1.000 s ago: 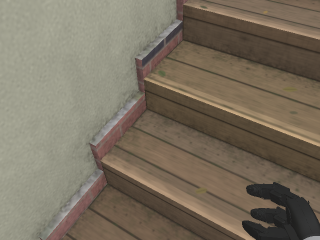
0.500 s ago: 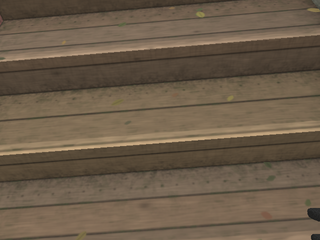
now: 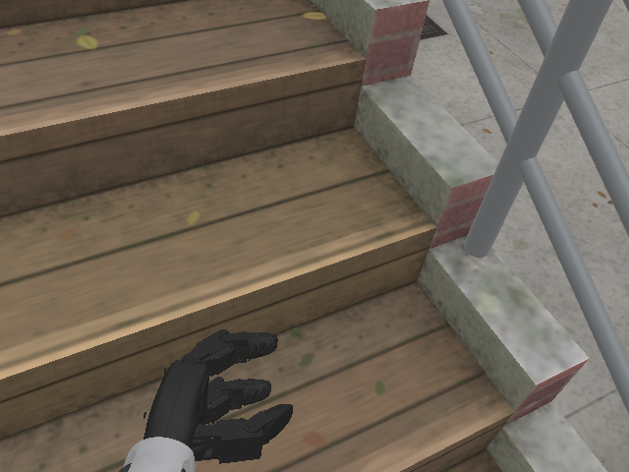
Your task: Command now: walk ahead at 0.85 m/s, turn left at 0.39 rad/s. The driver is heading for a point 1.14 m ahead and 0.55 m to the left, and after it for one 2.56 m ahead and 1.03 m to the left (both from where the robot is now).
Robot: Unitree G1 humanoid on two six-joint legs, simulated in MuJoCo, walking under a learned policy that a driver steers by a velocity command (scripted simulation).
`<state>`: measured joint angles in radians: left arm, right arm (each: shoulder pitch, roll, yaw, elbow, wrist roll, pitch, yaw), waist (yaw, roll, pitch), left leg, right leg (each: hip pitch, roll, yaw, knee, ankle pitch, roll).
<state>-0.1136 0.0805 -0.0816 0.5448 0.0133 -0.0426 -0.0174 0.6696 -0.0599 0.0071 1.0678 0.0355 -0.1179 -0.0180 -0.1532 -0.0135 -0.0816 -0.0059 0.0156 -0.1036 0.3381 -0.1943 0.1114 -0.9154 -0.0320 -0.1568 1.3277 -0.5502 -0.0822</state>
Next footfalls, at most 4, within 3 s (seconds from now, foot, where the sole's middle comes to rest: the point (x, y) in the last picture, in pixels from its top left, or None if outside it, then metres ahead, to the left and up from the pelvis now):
0.44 left None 0.42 0.15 -0.48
0.84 right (152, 231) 0.78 0.17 -0.32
1.16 left None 0.87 0.67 -0.15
1.62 right None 1.21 0.76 0.01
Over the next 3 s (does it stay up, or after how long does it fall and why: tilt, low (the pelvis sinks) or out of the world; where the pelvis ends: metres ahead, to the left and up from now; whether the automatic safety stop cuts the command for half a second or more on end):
stays up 2.14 0.97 0.93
